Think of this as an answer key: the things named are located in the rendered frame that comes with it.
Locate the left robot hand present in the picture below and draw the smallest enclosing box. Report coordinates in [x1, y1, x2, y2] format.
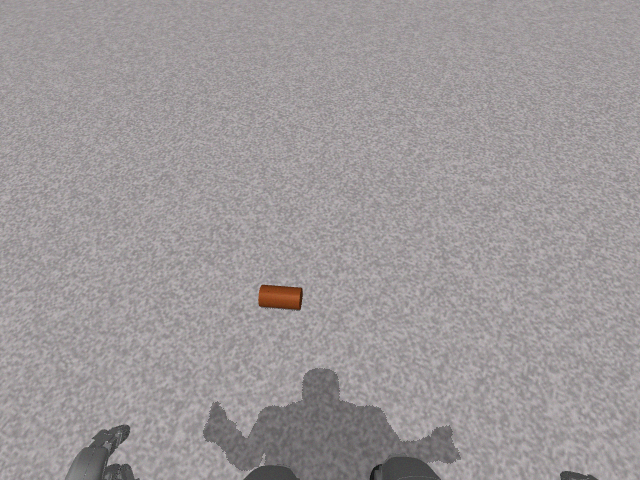
[65, 425, 140, 480]

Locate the can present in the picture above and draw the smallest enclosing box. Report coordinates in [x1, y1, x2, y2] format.
[258, 285, 303, 310]

